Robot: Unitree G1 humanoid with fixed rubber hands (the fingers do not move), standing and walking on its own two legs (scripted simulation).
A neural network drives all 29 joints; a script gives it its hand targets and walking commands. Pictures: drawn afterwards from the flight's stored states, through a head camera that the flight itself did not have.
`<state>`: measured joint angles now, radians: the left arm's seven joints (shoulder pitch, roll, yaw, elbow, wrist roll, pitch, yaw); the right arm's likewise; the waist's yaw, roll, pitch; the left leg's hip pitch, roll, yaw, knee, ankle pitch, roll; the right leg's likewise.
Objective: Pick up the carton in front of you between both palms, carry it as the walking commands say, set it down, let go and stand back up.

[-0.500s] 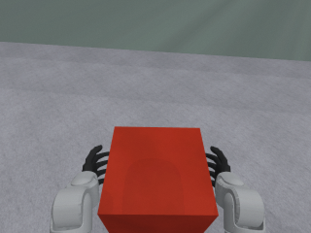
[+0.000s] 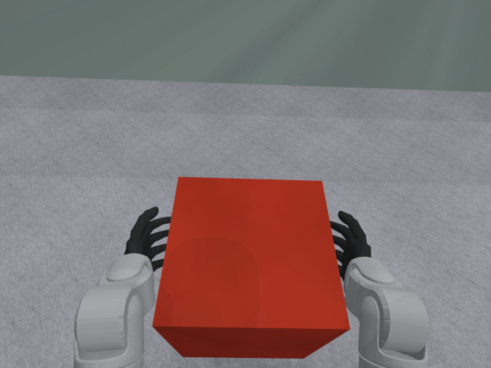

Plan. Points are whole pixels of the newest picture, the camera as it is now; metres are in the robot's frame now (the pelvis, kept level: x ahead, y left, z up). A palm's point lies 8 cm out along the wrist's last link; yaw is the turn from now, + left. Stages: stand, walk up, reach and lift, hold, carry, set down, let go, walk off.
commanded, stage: carry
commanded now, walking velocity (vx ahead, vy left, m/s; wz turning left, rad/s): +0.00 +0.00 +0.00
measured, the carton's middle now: (246, 276) +0.27 -0.01 +0.02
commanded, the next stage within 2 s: hold in 1.80 s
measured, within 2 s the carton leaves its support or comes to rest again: neither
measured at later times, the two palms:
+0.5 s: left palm (157, 224) +0.34 +0.14 +0.05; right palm (330, 220) +0.36 -0.16 +0.05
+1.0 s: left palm (151, 231) +0.34 +0.15 +0.04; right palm (325, 230) +0.34 -0.15 +0.03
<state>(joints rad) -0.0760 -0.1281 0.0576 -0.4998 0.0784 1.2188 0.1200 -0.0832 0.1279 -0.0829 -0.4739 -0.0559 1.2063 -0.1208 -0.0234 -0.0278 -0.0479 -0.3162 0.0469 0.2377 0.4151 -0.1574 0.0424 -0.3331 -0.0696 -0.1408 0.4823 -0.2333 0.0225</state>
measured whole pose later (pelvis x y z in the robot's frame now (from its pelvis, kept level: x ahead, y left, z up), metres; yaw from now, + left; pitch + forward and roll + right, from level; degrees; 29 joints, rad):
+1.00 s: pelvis +0.05 +0.00 -0.01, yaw +1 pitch +2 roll +0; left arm -0.22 -0.14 0.17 0.16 0.23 0.71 0.01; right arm -0.21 0.14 -0.19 0.16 -0.23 0.70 -0.02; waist 0.01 0.00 -0.09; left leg -0.28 0.08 0.19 0.54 -0.30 0.01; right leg -0.24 -0.07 -0.20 0.53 -0.32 0.00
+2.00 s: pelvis +0.01 +0.00 +0.00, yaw +4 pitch -5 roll +0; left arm -0.19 -0.14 0.14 0.14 0.26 0.73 0.01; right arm -0.20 0.14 -0.19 0.17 -0.25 0.71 0.00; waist 0.01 -0.03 0.07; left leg -0.12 0.01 0.07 0.38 -0.16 0.02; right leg -0.09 -0.01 -0.02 0.39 -0.21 0.00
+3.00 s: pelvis -0.01 -0.02 -0.03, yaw +4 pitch +15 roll -1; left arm -0.52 -0.17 0.42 0.55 0.37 0.22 -0.02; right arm -0.51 0.16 -0.46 0.53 -0.34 0.23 0.01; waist -0.03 0.02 0.12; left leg -0.74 -0.04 -0.08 0.74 -0.26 0.00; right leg -0.70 0.05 0.03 0.74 -0.31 -0.01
